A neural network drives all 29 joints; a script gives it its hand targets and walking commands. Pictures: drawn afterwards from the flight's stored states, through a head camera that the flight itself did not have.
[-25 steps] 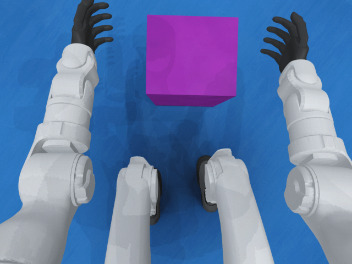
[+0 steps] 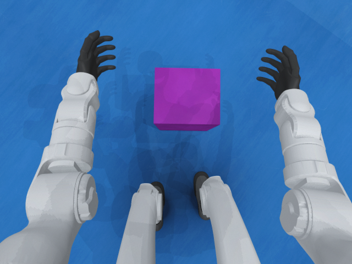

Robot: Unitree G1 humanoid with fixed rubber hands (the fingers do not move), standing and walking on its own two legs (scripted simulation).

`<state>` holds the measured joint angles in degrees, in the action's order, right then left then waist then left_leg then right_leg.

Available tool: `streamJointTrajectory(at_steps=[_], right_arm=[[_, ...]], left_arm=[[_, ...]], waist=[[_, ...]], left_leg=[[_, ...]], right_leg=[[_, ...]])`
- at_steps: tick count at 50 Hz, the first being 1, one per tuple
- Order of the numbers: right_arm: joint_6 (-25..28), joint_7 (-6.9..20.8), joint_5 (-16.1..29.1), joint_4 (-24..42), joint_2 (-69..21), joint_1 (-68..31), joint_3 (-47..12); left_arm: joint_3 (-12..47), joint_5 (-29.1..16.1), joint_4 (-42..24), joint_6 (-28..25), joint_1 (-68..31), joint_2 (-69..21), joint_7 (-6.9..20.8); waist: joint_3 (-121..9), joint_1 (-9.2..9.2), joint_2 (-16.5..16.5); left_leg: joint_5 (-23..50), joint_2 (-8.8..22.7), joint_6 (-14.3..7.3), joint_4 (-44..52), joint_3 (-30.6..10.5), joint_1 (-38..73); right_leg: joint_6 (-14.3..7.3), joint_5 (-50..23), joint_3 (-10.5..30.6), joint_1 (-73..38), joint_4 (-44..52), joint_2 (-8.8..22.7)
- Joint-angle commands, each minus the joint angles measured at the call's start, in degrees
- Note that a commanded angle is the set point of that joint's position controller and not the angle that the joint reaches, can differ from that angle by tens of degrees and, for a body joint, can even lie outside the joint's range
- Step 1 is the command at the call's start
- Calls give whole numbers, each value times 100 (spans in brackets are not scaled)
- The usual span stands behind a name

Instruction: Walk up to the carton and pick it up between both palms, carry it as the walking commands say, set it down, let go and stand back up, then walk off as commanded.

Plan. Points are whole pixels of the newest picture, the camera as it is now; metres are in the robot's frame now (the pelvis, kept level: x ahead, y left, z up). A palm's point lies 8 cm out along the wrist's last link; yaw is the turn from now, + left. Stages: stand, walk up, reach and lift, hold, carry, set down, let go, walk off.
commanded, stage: set down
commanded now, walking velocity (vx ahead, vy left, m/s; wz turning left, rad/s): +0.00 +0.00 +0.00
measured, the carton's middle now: (185, 104) +0.50 -0.04 -0.48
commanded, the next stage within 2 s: let go in 0.22 s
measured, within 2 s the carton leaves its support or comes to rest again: neither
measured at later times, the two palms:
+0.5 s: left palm (69, 98) +0.44 +0.19 -0.04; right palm (312, 106) +0.40 -0.24 -0.04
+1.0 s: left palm out of the picture +0.27 +0.23 +0.08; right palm out of the picture +0.24 -0.23 +0.08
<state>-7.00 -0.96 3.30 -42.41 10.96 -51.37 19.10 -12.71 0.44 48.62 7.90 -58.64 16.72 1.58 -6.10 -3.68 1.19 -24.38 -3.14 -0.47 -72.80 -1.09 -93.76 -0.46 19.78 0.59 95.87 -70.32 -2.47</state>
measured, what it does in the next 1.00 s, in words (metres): rises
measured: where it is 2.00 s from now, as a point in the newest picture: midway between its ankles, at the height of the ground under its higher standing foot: (180, 208)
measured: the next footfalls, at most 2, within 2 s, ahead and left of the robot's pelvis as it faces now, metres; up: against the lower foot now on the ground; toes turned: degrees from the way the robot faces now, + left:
none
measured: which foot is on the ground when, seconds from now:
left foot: down 0.00-1.00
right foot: down 0.00-1.00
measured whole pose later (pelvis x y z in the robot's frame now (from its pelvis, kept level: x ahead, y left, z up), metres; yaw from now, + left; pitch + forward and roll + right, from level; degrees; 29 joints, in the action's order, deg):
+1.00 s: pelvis +0.09 +0.00 +0.15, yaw -1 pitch +7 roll -1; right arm -1.2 4.0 0.6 -24.1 10.6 13.1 3.5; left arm -4.0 0.8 27.5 0.7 9.5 11.5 2.6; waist 0.6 -1.0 0.1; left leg -16.4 -1.6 -1.2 -27.2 -1.8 -18.1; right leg -0.9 12.3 2.6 20.4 -25.6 -2.9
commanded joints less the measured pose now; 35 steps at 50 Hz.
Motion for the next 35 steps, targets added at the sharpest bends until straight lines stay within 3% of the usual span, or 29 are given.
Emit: streamJointTrajectory(at_steps=[1,7,13,17,21,27,35], right_arm=[[162,14,-86,606,528,-868,62],[278,51,-290,210,354,-752,137],[397,69,-562,134,349,-447,173],[421,157,-668,555,479,271,73],[421,411,-629,1022,687,1339,-174],[406,643,-520,1762,591,2713,-585],[650,595,-338,1564,453,4310,-1078]], left_arm=[[-121,86,-561,-180,-1086,553,22],[-219,250,-169,-301,-929,383,51],[-322,471,-119,-380,-563,325,15],[-240,533,-630,-385,208,259,-106],[58,487,-1489,-324,1258,-67,-352],[214,440,-2380,-330,2671,-103,-294],[410,187,-1881,-700,4378,-175,-131]], waist=[[-5271,-65,149],[-4536,-61,129],[-4833,-74,147],[-5607,-55,227],[-5764,-29,276],[-4737,45,30],[-2483,127,-173]], left_leg=[[1687,-56,132,1056,95,2750],[1630,11,137,1662,25,2863],[2065,20,207,1859,11,3263],[2872,8,245,1955,-4,4046],[3658,36,274,2135,-96,5069],[2945,13,213,2684,-90,5281],[2214,103,160,3623,-144,5557]], right_leg=[[282,-2116,-125,-3941,794,-54],[284,-2023,-65,-3990,1376,-5],[273,-2463,-88,-4435,1590,-39],[225,-3105,-63,-5045,1681,-80],[114,-3373,19,-5312,1922,-116],[98,-3301,244,-6602,2299,27],[75,-3115,392,-7536,3167,211]])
